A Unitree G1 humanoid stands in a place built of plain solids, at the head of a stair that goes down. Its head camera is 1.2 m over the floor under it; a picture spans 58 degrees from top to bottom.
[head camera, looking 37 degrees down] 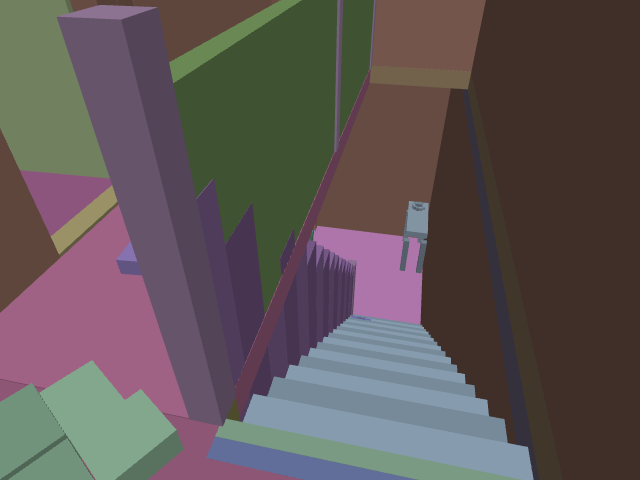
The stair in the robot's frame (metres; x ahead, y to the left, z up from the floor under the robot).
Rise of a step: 0.20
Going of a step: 0.22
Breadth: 0.95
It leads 12 degrees to the right of straight ahead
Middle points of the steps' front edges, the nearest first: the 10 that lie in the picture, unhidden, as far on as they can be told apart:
0.61 -0.17 0.00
0.83 -0.22 -0.20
1.04 -0.27 -0.40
1.26 -0.31 -0.60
1.47 -0.36 -0.80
1.69 -0.40 -1.00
1.90 -0.45 -1.20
2.12 -0.49 -1.40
2.33 -0.54 -1.60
2.54 -0.59 -1.80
